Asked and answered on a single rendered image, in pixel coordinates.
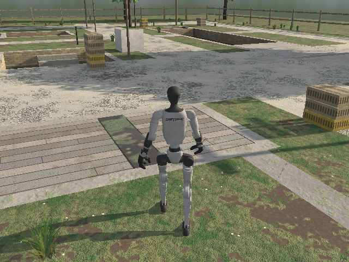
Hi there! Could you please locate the left robot forearm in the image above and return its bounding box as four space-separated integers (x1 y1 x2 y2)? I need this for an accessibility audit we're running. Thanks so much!
140 132 152 157

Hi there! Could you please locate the right robot thigh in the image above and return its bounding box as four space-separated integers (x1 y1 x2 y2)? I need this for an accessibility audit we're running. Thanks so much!
182 153 194 199

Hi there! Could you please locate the robot left hand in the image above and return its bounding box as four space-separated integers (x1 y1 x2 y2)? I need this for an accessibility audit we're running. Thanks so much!
138 155 151 169

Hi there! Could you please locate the robot right hand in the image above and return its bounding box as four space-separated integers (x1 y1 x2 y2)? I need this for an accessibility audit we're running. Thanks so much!
190 144 203 154

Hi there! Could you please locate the robot left upper arm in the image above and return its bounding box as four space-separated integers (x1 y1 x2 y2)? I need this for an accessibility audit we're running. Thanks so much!
148 110 163 141

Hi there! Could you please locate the robot right upper arm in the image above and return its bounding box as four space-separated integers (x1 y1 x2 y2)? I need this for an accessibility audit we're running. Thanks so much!
185 110 201 139

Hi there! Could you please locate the robot left foot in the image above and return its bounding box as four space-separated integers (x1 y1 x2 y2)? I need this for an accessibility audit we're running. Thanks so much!
160 201 167 212

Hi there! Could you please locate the right robot forearm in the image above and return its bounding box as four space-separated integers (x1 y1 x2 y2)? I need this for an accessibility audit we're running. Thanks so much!
195 131 203 147

